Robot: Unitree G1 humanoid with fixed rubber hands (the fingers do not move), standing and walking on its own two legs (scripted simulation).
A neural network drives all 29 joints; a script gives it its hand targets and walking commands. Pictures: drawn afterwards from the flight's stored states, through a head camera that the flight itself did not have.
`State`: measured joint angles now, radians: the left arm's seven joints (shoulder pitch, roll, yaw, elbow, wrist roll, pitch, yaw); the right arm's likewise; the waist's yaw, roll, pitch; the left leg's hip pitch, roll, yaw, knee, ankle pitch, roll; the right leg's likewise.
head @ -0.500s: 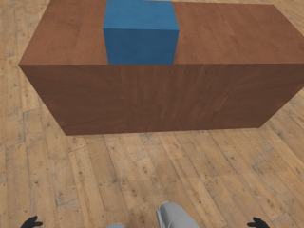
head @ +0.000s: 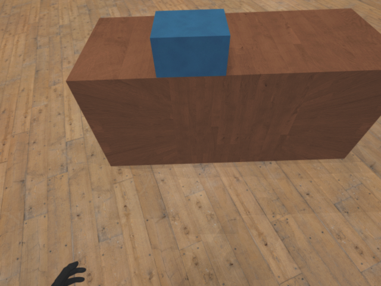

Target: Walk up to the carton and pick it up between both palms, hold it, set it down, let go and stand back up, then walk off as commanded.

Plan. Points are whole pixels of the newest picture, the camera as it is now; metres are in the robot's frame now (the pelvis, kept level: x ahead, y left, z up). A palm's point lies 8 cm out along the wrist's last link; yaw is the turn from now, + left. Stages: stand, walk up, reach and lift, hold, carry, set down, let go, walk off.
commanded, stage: stand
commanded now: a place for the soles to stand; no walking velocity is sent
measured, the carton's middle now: (190, 42) +1.03 +0.01 -0.02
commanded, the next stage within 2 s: none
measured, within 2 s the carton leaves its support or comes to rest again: neither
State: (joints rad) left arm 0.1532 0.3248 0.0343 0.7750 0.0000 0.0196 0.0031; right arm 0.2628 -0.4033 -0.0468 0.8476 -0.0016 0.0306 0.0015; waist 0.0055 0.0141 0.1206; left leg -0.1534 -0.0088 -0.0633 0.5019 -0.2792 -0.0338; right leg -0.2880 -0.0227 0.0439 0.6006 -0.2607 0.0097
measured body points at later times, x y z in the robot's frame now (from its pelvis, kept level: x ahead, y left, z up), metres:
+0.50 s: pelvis +0.00 +0.00 +0.01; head +0.01 +0.00 +0.46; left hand +0.09 +0.31 -0.11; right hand +0.11 -0.30 -0.10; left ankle -0.01 +0.15 -0.73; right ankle +0.04 -0.12 -0.73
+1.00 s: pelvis +0.03 +0.00 +0.02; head +0.05 +0.00 +0.46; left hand +0.12 +0.31 -0.11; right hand +0.11 -0.30 -0.12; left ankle -0.01 +0.15 -0.73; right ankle +0.04 -0.12 -0.73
